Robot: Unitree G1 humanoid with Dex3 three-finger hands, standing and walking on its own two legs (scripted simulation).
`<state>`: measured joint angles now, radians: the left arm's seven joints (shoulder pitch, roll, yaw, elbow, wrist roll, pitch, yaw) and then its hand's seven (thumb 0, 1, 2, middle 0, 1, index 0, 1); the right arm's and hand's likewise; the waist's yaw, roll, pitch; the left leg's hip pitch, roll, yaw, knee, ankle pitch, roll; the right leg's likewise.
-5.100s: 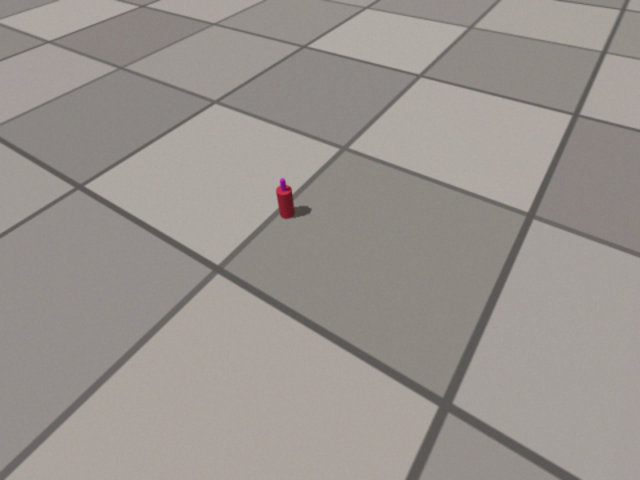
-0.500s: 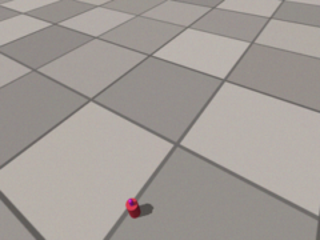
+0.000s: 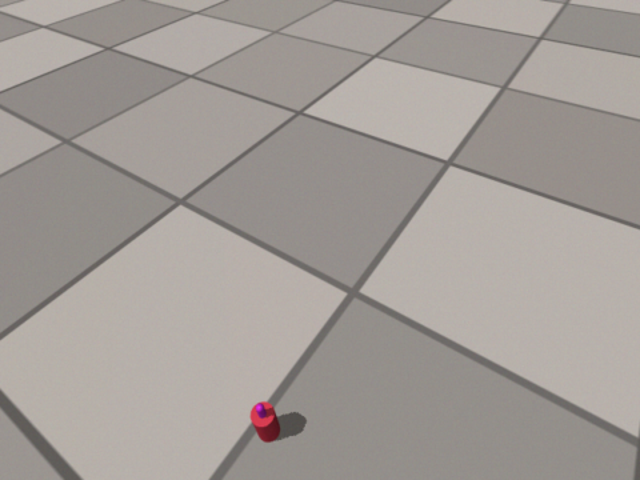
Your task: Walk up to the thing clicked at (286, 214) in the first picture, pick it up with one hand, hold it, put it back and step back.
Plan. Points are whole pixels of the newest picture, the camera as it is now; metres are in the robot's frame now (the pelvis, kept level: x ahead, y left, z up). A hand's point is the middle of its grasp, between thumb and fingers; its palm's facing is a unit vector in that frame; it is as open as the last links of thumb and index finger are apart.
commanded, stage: stand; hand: left
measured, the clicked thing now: (264, 419) +0.42 +0.21 -0.68
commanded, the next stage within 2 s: go down in 1.90 s
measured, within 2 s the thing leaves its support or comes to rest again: neither
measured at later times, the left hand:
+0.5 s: hand out of the picture +0.09 +0.25 -0.16, palm faces -0.01 -0.94 -0.34, open 7.4 cm
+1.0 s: hand out of the picture +0.09 +0.25 -0.15, palm faces -0.01 -0.94 -0.35, open 7.4 cm
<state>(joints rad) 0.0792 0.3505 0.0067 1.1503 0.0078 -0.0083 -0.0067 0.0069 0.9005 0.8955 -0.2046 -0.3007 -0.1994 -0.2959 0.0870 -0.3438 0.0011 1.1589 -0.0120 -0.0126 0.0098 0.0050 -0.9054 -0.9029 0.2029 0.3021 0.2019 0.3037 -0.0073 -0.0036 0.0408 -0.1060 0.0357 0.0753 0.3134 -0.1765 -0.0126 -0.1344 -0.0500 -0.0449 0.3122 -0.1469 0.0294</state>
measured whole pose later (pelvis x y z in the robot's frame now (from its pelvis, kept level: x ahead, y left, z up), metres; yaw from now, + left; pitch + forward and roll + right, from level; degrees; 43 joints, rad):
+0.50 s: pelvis +0.01 +0.00 +0.00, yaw +1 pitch -1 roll +0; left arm 0.09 0.35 0.00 1.15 0.01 -0.01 0.00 0.01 0.90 0.90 -0.20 -0.30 -0.20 -0.30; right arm 0.08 -0.35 0.00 1.15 -0.01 -0.01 0.01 0.00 -0.91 -0.90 0.20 0.30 0.20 0.30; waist 0.00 0.00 0.04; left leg -0.09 0.04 0.06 0.30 -0.19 -0.02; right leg -0.11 -0.04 -0.06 0.30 -0.16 0.02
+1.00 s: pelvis +0.02 -0.01 +0.00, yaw +1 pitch -2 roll +0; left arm 0.10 0.35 0.00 1.14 0.01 -0.01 0.00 0.01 0.90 0.90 -0.21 -0.30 -0.20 -0.30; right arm 0.09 -0.35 0.00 1.15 -0.01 -0.01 0.01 0.00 -0.91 -0.90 0.20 0.30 0.20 0.30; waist 0.00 0.01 0.03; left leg -0.08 0.04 0.06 0.29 -0.19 -0.02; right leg -0.10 -0.04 -0.06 0.30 -0.17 0.02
